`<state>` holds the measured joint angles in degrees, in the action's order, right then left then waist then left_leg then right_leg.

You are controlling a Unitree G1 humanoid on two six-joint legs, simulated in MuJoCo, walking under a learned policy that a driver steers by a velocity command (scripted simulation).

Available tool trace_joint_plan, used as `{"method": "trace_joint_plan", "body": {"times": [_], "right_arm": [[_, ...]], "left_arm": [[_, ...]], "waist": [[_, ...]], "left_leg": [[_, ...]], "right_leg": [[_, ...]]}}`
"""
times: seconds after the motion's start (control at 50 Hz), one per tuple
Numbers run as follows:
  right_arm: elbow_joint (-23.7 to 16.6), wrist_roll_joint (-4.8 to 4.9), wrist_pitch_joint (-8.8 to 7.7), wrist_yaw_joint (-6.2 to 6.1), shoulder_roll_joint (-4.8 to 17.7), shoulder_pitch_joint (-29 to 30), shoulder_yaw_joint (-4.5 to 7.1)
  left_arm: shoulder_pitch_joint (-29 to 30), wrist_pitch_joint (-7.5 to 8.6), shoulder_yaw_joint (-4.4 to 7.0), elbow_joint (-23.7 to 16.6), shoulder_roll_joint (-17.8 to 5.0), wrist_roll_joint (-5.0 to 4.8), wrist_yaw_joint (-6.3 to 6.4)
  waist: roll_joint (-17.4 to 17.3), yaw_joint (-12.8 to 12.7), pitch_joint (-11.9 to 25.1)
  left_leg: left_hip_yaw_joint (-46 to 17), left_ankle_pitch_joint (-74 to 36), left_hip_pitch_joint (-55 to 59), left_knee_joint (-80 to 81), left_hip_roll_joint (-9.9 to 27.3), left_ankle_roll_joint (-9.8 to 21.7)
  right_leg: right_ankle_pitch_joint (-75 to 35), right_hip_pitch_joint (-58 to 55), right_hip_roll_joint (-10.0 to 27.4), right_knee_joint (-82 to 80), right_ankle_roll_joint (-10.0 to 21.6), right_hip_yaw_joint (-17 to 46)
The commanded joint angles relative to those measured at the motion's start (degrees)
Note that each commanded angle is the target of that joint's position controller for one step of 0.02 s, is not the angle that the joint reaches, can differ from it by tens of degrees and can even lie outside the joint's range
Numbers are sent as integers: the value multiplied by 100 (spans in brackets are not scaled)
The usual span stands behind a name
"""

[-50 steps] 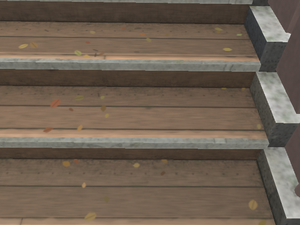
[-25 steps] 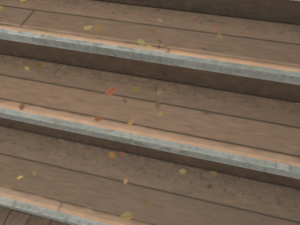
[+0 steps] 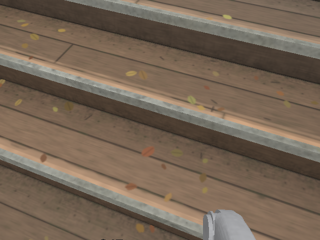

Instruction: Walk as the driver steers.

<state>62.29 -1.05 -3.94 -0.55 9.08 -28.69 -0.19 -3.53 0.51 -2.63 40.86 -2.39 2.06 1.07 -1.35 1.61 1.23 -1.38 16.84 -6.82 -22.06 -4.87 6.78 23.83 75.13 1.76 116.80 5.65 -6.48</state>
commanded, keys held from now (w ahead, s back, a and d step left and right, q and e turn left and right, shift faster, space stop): w+e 0.22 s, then e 0.36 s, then no key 0.42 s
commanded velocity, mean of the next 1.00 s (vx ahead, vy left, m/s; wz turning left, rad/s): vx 0.22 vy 0.00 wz -0.34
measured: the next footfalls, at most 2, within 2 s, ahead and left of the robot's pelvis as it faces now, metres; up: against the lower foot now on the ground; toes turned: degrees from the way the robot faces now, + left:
right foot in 0.14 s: +0.23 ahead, -0.07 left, +0.16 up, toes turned -9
left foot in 0.62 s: +0.58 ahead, -0.02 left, +0.32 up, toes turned -20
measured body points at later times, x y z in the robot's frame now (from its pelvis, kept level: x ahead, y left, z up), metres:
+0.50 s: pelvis +0.28 -0.04 +0.16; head +0.32 -0.07 +0.60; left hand +0.27 +0.21 +0.02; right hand +0.45 -0.25 +0.06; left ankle +0.42 +0.05 -0.32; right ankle +0.19 -0.07 -0.58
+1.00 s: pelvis +0.44 -0.05 +0.29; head +0.47 -0.06 +0.74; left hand +0.67 +0.06 +0.18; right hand +0.38 -0.26 +0.15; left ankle +0.54 -0.01 -0.42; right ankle +0.45 -0.21 -0.35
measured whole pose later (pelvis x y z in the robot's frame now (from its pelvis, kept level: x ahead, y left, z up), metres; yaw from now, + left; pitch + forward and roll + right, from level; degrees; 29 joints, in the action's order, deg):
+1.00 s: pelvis +0.44 -0.05 +0.29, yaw -25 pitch +1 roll +2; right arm 51.2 -1.8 -2.4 -3.9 6.7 -18.1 1.3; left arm -9.0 -1.3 -0.2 38.5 -5.5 1.2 1.9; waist 2.1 1.3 -2.1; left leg 8.2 14.6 -26.6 -39.7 -1.7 5.3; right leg 15.0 42.8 2.4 70.2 -1.0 4.8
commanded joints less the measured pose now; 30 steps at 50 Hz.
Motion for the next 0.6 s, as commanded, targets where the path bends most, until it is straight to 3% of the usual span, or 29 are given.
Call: {"method": "trace_joint_plan", "body": {"times": [0.02,0.04,0.06,0.08,0.1,0.12,0.14,0.16,0.18,0.2,0.22,0.24,0.26,0.28,0.3,0.32,0.34,0.36,0.38,0.4,0.44,0.48,0.5,0.52,0.54,0.56,0.58,0.6], "right_arm": [[-50,127,-30,-268,731,-364,19],[-210,158,-66,-243,678,-301,-14],[-310,240,-97,-223,642,-62,-51],[-390,291,-122,-252,875,-215,9],[-449,273,-112,-300,1182,-213,89],[-470,289,-108,-302,1311,-78,140],[-660,277,-113,-255,1467,175,234],[-877,104,-182,-171,1286,115,302],[-1182,-91,-170,146,906,495,321],[-1614,-368,-229,297,710,491,268],[-1867,-358,-224,287,464,1003,203],[-2116,-286,-213,189,112,1335,88],[-2188,-267,-147,53,-53,1259,10],[-2170,-154,-43,-35,-112,1105,-40],[-2328,-225,48,-109,-245,1197,-107],[-2389,-193,99,-131,-227,1231,-117],[-2418,-184,105,-128,-59,1288,-86],[-2575,-204,122,-130,20,1636,-78],[-2609,-179,119,-162,21,1819,-33],[-2701,-146,107,-182,-60,1963,-51],[-3044,-222,102,-175,-266,2657,-136],[-3548,-314,127,-144,-494,3508,-307],[-3653,-272,151,-111,-445,3686,-326],[-3732,-217,174,-63,-334,3750,-346],[-3952,-155,211,-60,-513,4030,-413],[-4020,-68,276,-43,-419,4041,-401],[-3771,62,283,-34,-257,3373,-327],[-3346,130,312,-75,-95,2107,-228]], "left_arm": [[1058,8,-71,-927,-210,-38,14],[645,-16,-63,-696,-325,-43,30],[249,-3,-96,-562,-317,-122,40],[76,-11,-87,-437,-348,-217,72],[-313,-24,10,-281,-535,-286,103],[-880,-36,97,-86,-838,-315,76],[-1568,29,191,192,-1064,-252,18],[-2126,13,386,387,-1593,-92,42],[-2133,-137,608,656,-2136,-122,106],[-1388,-76,631,620,-1913,-191,103],[-1224,3,541,804,-1421,-136,57],[-1307,78,481,1092,-1078,-25,-26],[-1201,192,454,1195,-864,-18,-57],[-1070,271,402,1248,-811,12,-96],[-1395,345,433,1468,-892,-99,-155],[-1457,386,432,1507,-946,-91,-187],[-1477,418,436,1442,-1050,-99,-155],[-1637,419,440,1429,-1122,-57,-119],[-1897,463,448,1357,-1218,-37,-81],[-2238,472,481,1381,-1330,0,-21],[-2898,484,517,1483,-1376,-59,92],[-3215,354,541,1528,-1429,-129,148],[-3260,297,566,1486,-1452,-79,185],[-3208,217,605,1333,-1519,-98,208],[-3221,178,682,1291,-1603,-126,276],[-3224,126,713,1266,-1640,-115,310],[-2665,130,709,908,-1705,-118,276],[-2112,156,743,659,-1792,-88,249]], "waist": [[-15,-111,-505],[194,-138,-261],[139,-407,18],[-236,-423,466],[-695,-681,805],[-1029,-967,1095],[-1137,-1258,1383],[-212,-1437,1333],[1817,-1247,1464],[1050,-522,1094],[216,-295,218],[-165,-91,-364],[-474,188,-542],[-339,315,-723],[-318,383,-714],[-188,379,-699],[-284,342,-768],[-147,186,-755],[151,-38,-529],[378,-175,-318],[715,-516,-110],[610,-666,-134],[583,-698,-31],[422,-778,28],[678,-759,59],[686,-700,135],[759,-315,402],[1114,226,1181]], "left_leg": [[-884,-2620,-108,1980,1559,419],[-210,-4430,101,1855,1478,297],[452,-6974,-231,1519,1270,139],[395,-9064,-171,1150,1442,263],[389,-10545,361,504,1654,295],[422,-11344,1000,-544,1849,288],[628,-11260,911,-1786,1745,231],[454,-8423,-911,-4019,1287,-62],[354,-691,-2895,-7159,-422,-541],[-512,-771,-3640,-8478,87,-307],[-541,-1044,-4126,-8820,245,-215],[-402,-948,-4672,-9238,348,-94],[-338,-1050,-4735,-9210,483,-67],[-208,-591,-4930,-9433,444,-71],[-210,-489,-5148,-9308,561,-55],[-123,-253,-5430,-9305,543,-81],[39,-318,-5324,-8464,622,-218],[289,-233,-5321,-8055,586,-333],[573,-105,-5481,-8415,471,-338],[618,-38,-5851,-8756,449,-352],[663,263,-7022,-9233,520,-335],[664,381,-7321,-8615,618,-326],[670,430,-7306,-8385,592,-360],[996,447,-6713,-7454,516,-428],[639,782,-5924,-6554,662,-290],[677,876,-5390,-5957,573,-224],[844,1144,-4160,-5174,344,-100],[847,634,-2511,-4766,89,32]], "right_leg": [[314,-625,156,-1536,123,-186],[382,-1363,108,-2127,187,-492],[286,-2906,-154,-3203,324,-818],[174,-4012,-453,-3836,346,-978],[435,-4355,-693,-4176,341,-1009],[669,-4519,-839,-4704,373,-904],[460,-5346,-1015,-5624,512,-363],[618,-6520,-301,-6956,1240,2194],[-475,-7150,1006,-9498,2196,5986],[517,-6557,1038,-9915,1998,6268],[1659,-5714,905,-9721,1618,5472],[1202,-5185,755,-9596,1332,4602],[-34,-4893,492,-9433,986,3583],[-985,-4622,343,-9448,852,2955],[-1781,-4794,184,-9272,749,2438],[-2242,-4889,162,-9260,723,2244],[-2837,-4780,126,-9305,620,2006],[-3334,-4827,-12,-9366,584,1887],[-4372,-5183,27,-9361,580,1956],[-4683,-5675,126,-9341,641,2078],[-4968,-6914,223,-9270,552,2306],[-4893,-7286,242,-9468,405,2504],[-4966,-7479,280,-9499,423,2556],[-5503,-7373,306,-9877,471,2451],[-5854,-7360,563,-10300,433,2553],[-5988,-7487,620,-10456,407,2449],[-7644,-7301,435,-10014,262,1885],[-9525,-7037,471,-9515,222,1743]]}}
Velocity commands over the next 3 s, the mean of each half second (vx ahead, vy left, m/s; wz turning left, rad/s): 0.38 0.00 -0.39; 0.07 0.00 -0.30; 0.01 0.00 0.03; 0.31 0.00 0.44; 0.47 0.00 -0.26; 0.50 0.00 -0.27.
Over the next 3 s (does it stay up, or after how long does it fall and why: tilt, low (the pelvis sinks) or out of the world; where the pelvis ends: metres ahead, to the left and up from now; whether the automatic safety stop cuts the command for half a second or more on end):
stays up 1.24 -0.23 0.65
